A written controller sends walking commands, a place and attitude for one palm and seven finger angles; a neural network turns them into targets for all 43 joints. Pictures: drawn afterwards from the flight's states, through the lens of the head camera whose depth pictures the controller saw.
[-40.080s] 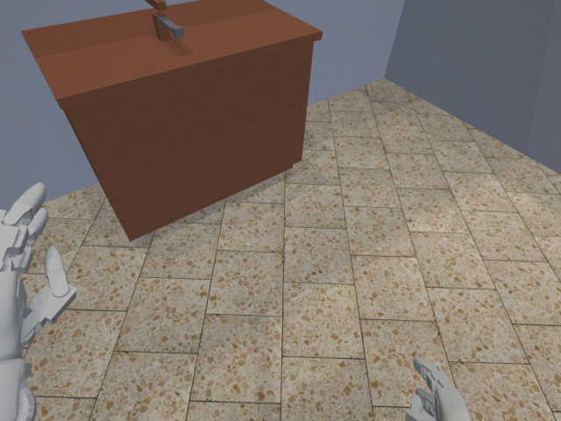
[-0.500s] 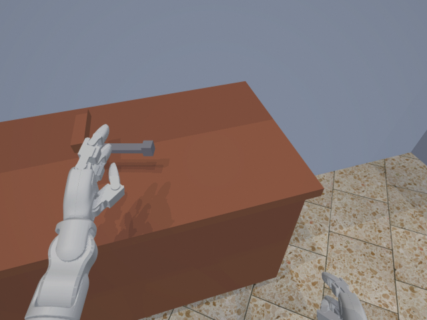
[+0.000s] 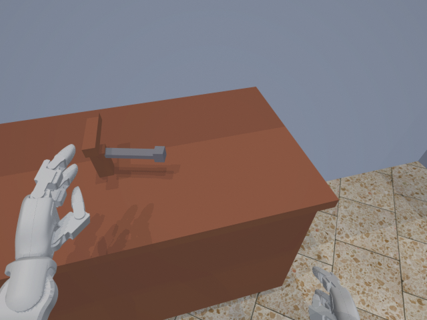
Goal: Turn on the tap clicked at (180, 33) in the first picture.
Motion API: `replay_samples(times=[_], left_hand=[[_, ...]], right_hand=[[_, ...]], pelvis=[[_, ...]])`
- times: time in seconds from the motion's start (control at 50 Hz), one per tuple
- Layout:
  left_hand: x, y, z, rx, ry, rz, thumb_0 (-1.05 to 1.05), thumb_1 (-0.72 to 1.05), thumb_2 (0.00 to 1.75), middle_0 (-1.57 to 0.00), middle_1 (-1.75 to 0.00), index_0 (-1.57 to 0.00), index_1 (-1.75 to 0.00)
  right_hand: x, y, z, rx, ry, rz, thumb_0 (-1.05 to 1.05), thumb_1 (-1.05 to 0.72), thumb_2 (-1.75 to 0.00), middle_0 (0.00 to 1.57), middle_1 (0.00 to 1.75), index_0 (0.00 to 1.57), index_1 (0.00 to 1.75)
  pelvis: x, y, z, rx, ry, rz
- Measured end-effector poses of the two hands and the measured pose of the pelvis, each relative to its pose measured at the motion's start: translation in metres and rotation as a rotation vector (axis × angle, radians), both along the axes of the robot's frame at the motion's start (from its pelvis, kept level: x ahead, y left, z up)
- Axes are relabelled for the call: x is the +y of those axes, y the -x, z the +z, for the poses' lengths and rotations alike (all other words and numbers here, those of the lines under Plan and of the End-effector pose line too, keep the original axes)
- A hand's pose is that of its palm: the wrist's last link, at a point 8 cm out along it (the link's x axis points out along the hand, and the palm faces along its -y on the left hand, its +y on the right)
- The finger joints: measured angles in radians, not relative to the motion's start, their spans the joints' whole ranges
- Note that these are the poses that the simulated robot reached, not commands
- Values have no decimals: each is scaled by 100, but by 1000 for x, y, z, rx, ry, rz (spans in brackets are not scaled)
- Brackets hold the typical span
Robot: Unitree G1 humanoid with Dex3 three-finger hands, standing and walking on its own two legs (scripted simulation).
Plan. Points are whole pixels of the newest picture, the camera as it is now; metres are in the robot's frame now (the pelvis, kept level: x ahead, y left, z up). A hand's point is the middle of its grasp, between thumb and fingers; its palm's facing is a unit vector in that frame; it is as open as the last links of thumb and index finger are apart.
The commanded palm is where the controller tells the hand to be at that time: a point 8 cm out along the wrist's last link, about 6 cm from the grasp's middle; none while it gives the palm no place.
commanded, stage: draw the hand back beside the body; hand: left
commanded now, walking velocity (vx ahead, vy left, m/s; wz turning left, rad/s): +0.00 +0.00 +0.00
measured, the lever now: (159, 154) +0.46 +0.20 +0.05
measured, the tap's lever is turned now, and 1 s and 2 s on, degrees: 73 73 73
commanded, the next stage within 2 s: step back with the hand held close in 0.40 s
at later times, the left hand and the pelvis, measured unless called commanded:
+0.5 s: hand (66, 231) +0.18 +0.24 +0.15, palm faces +0.39 -0.85 -0.35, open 7.4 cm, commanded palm +0.15 +0.28 +0.17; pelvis -0.01 +0.00 +0.00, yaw +1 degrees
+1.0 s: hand (37, 256) +0.15 +0.26 +0.15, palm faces +0.34 -0.83 -0.45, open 7.4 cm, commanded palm +0.10 +0.30 +0.17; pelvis -0.06 +0.02 -0.01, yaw +0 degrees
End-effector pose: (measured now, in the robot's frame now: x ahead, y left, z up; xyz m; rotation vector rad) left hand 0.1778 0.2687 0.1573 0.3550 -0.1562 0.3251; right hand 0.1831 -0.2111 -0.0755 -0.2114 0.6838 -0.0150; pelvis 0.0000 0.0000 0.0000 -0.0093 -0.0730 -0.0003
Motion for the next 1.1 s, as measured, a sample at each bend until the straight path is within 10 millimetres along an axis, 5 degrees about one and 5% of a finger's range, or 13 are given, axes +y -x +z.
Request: replay_samples(times=[0.24,0.64,0.88,1.1], left_hand=[[17,30,9,-4,-56,74,1,89,89,-21,-30,-21,-30],[14,31,25,-75,-110,52,1,89,89,-21,-30,-21,-30],[16,47,7,14,-124,-27,1,89,89,-21,-30,-21,-30],[38,81,13,-28,-176,24,1,89,89,-22,-30,-22,-30]], right_hand=[[3,0,-1,-9,3,14,2,-90,-90,20,30,21,30],[-5,11,-1,-16,14,-12,2,-90,-90,20,30,21,30],[-16,48,-1,16,60,-114,2,-90,-90,20,30,20,30],[4,85,-9,33,70,-96,2,-90,-90,20,30,20,30]], pelvis=[[2,3,-1,1,6,12],[-4,17,-3,29,17,5],[10,43,-7,81,18,-13],[23,70,-12,96,23,-1]])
